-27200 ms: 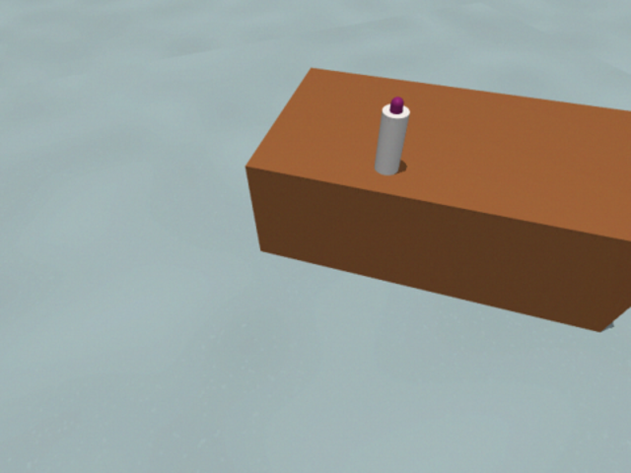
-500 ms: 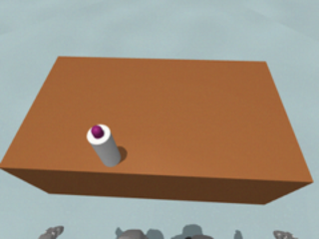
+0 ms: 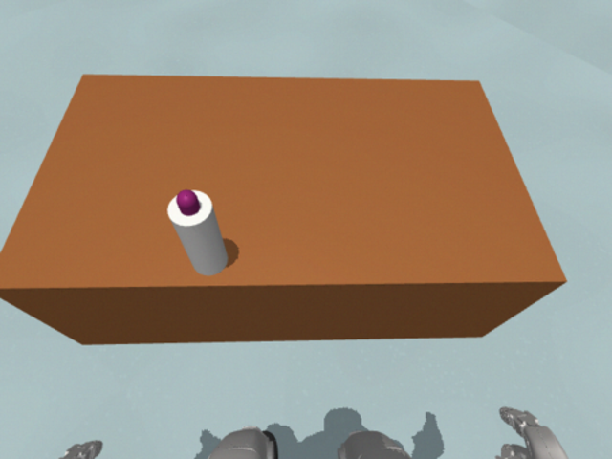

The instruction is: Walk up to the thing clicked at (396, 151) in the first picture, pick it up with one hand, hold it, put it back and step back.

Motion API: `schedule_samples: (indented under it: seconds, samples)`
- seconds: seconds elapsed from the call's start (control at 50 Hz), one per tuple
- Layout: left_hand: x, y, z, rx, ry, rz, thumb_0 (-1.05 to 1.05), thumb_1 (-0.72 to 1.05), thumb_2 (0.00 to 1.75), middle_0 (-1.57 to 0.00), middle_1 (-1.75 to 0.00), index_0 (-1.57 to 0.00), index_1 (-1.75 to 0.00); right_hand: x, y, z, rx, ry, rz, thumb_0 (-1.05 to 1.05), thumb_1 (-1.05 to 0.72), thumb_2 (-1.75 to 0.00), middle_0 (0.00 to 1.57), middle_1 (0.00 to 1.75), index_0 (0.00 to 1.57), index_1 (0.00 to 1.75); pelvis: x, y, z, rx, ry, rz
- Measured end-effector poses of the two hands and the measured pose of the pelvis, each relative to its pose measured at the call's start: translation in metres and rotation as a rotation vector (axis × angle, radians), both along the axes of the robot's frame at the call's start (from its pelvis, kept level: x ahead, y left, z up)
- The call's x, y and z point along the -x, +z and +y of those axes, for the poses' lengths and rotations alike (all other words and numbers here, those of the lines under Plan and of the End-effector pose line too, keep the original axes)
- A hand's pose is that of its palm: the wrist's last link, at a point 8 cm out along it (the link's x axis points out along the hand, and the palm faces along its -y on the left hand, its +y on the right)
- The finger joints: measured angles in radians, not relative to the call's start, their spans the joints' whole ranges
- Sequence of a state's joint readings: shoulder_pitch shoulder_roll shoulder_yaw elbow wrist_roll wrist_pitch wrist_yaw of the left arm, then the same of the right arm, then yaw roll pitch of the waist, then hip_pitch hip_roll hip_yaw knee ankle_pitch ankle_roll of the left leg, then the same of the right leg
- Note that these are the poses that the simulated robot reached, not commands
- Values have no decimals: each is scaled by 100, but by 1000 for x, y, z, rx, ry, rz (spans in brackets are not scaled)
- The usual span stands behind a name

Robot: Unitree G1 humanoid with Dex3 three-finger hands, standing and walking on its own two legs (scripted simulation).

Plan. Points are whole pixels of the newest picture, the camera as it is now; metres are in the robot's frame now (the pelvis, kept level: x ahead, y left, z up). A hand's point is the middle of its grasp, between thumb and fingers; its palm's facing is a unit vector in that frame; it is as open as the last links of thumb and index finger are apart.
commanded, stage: step back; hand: left
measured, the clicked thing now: (199, 231) +0.52 +0.22 -0.19
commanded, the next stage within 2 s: none
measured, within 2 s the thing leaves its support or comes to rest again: neither
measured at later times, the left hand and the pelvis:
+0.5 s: hand out of the picture -0.02 +0.26 -0.15, palm faces +0.09 -0.93 -0.37, open 7.4 cm; pelvis -0.13 -0.01 -0.01, yaw +5 degrees
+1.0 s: hand out of the picture -0.25 +0.21 -0.13, palm faces +0.03 -0.90 -0.42, open 7.4 cm; pelvis -0.29 -0.07 +0.00, yaw +2 degrees
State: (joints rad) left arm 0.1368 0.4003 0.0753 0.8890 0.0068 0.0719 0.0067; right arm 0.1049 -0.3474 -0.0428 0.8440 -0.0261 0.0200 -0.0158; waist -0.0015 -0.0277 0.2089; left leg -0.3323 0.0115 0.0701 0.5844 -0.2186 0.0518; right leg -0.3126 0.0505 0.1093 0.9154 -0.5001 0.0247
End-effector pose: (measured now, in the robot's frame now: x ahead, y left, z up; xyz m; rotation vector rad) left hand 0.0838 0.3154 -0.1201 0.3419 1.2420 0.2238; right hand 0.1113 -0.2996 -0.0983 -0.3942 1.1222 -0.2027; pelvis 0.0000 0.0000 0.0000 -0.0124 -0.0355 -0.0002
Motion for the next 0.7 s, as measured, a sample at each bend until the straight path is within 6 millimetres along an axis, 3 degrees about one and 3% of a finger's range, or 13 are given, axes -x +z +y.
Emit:
schedule_samples:
  seconds: [0.1, 0.2, 0.3, 0.38, 0.48, 0.58, 0.7]
  samples:
    - [31, 6, -14, -24, -8, -23, 1, 90, 89, -20, -29, -20, -30, 17, -14, -21, -27, 0, -36, 1, -90, -90, 20, 30, 21, 30, 26, -9, -16, -5, -16, -5]
    - [70, 23, -29, -29, 14, -35, 1, 90, 89, -20, -30, -20, -30, 45, -14, -34, -40, -14, -12, 1, -91, -90, 20, 30, 20, 30, 48, -1, -25, -33, -3, -10]
    - [84, 31, -32, -44, 18, -76, 1, 90, 89, -20, -30, -20, -30, 79, -12, -40, -18, 11, 32, 1, -91, -90, 20, 30, 20, 30, 71, 4, -27, -34, 31, 4]
    - [89, 28, -27, -44, 17, -149, 1, 90, 89, -20, -30, -20, -30, 106, -13, -39, 11, 40, 84, 1, -91, -90, 20, 30, 20, 30, 94, -1, -24, -26, 70, 6]
    - [107, 10, -15, -10, 31, -192, 1, 90, 89, -20, -30, -20, -30, 135, -13, -25, 34, 67, 87, 1, -91, -90, 20, 30, 20, 30, 127, -11, -15, -38, 98, -16]
    - [141, 7, -15, 13, 64, -154, 1, 90, 89, -20, -30, -20, -30, 160, 2, -16, 26, 76, 60, 1, -91, -90, 20, 30, 20, 30, 153, -2, -16, -2, 94, -11]
    - [197, 6, -19, 7, 52, -87, 1, 90, 89, -20, -29, -20, -30, 174, 13, -21, 32, 77, -17, 1, -90, -90, 20, 30, 21, 30, 190, 2, -24, 12, 51, 1]
